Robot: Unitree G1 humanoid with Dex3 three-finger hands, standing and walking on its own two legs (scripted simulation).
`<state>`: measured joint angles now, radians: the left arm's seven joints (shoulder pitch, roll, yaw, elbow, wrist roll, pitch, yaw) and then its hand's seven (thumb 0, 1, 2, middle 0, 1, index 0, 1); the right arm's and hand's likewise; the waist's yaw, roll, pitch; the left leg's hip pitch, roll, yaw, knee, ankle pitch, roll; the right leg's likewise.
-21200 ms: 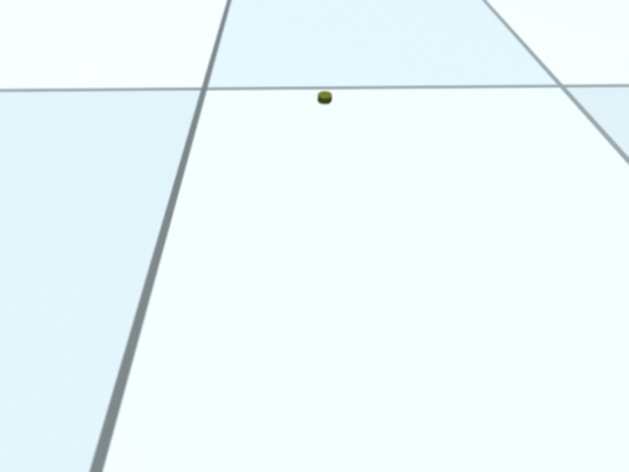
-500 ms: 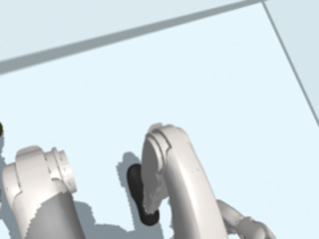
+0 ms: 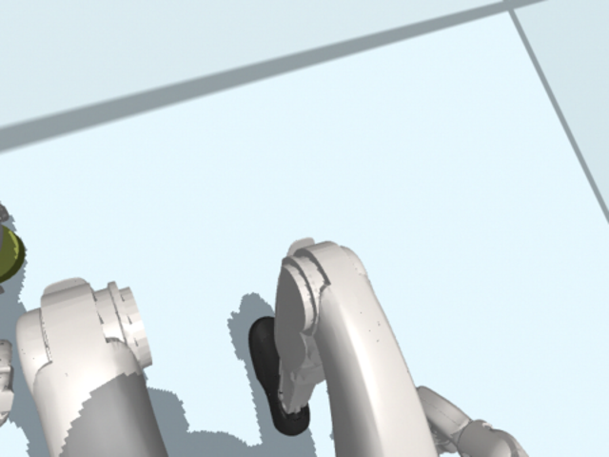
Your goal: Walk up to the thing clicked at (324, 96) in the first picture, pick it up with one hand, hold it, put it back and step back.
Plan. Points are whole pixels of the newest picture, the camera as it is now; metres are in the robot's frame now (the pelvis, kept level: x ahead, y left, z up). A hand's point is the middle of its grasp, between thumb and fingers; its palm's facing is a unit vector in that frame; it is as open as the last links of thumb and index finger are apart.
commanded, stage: settle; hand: left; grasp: from above
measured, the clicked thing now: out of the picture +0.37 +0.31 -0.29
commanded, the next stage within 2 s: lift in 0.60 s
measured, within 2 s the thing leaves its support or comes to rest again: leaves its support in 0.06 s
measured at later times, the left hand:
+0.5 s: hand out of the picture +0.35 +0.31 -0.17, palm faces -0.44 -0.17 -0.88, open 10.4 cm
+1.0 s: hand out of the picture +0.34 +0.32 -0.10, palm faces -0.44 -0.17 -0.88, open 10.4 cm
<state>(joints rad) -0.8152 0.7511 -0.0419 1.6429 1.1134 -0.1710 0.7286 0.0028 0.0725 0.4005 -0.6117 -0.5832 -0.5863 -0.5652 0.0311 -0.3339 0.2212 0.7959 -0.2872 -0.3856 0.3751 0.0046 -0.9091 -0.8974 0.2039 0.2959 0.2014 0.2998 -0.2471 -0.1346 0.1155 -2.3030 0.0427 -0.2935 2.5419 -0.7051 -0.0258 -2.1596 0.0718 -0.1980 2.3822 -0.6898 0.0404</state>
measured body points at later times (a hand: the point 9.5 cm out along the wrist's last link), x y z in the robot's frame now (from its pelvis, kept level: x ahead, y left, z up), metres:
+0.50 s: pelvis +0.00 -0.01 +0.01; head +0.19 +0.07 +0.41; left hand +0.36 +0.32 -0.12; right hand +0.12 -0.26 -0.11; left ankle +0.07 +0.13 -0.27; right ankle +0.11 -0.12 -0.27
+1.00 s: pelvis +0.00 -0.01 +0.05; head +0.18 +0.05 +0.45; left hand +0.35 +0.32 -0.05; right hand +0.13 -0.27 -0.08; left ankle +0.07 +0.13 -0.27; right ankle +0.11 -0.12 -0.27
